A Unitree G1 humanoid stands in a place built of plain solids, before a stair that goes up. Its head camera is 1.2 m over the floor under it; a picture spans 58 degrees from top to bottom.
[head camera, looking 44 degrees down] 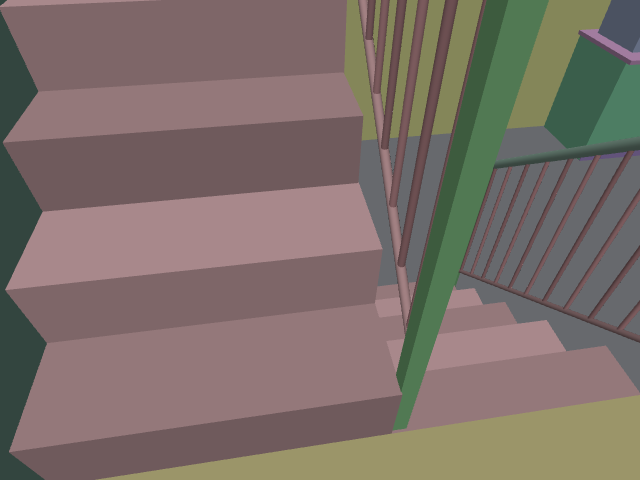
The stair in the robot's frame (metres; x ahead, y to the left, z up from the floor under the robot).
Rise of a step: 0.22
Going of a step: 0.28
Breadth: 0.88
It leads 9 degrees to the left of straight ahead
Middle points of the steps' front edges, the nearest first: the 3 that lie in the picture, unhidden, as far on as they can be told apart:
0.42 0.24 0.22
0.69 0.28 0.44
0.97 0.32 0.65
